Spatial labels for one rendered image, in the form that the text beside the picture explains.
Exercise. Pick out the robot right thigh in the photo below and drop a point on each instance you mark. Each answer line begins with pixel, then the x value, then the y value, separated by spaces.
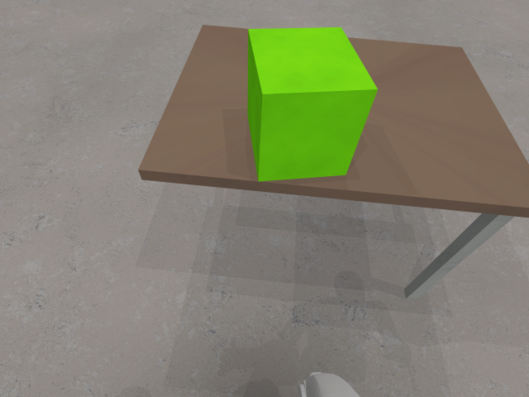
pixel 325 385

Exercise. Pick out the carton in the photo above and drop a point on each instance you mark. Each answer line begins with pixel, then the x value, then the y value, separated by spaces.
pixel 309 96

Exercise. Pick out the table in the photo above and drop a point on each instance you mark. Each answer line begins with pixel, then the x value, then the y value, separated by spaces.
pixel 433 138

